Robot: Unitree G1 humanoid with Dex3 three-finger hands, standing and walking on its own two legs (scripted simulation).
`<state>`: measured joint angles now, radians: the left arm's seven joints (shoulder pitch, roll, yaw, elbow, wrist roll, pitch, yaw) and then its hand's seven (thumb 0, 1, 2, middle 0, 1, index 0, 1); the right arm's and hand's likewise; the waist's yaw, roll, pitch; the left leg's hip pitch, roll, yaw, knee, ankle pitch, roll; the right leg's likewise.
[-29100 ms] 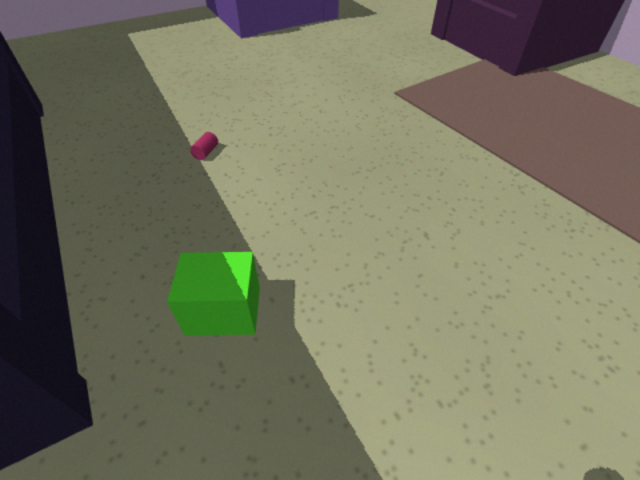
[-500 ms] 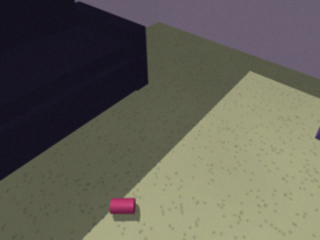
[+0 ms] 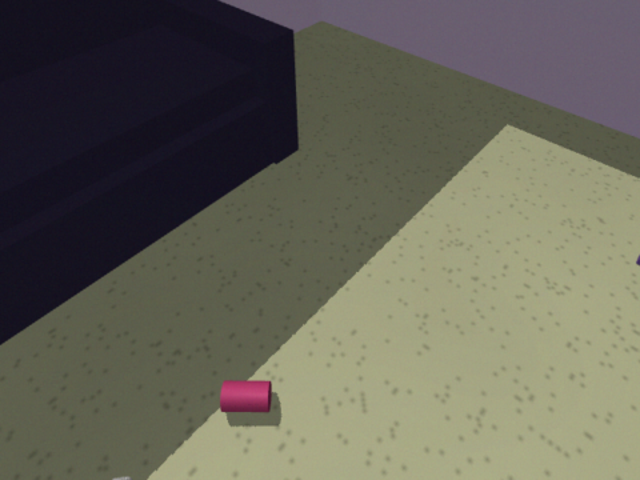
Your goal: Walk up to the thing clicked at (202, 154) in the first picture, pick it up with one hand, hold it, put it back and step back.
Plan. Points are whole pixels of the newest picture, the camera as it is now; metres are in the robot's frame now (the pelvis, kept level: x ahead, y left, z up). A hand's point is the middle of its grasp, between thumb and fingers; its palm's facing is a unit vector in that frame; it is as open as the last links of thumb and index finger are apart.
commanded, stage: rise first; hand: left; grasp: from above
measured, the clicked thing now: (246, 396) +0.47 +0.23 -0.73
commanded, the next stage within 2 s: none
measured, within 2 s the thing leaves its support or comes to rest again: neither
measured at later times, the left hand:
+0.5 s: hand out of the picture +0.14 +0.26 -0.20, palm faces -0.10 -0.90 -0.42, open 13.8 cm
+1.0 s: hand out of the picture +0.13 +0.26 -0.24, palm faces -0.22 -0.84 -0.49, open 14.2 cm
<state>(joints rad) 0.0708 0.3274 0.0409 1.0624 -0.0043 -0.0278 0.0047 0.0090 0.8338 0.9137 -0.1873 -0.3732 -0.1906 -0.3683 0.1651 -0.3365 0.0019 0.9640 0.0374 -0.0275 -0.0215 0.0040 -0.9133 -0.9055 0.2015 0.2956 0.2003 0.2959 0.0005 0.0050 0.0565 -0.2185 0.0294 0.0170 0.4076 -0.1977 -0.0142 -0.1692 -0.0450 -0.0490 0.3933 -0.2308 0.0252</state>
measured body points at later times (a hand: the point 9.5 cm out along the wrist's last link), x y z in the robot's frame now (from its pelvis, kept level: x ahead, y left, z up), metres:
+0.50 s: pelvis -0.01 +0.01 -0.06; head +0.08 +0.01 +0.38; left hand +0.15 +0.30 -0.18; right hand +0.13 -0.26 -0.17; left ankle +0.01 +0.13 -0.74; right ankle -0.02 -0.13 -0.74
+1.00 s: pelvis -0.01 +0.01 -0.11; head +0.10 +0.02 +0.32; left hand +0.14 +0.30 -0.21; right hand +0.16 -0.24 -0.20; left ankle +0.01 +0.13 -0.74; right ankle -0.02 -0.13 -0.74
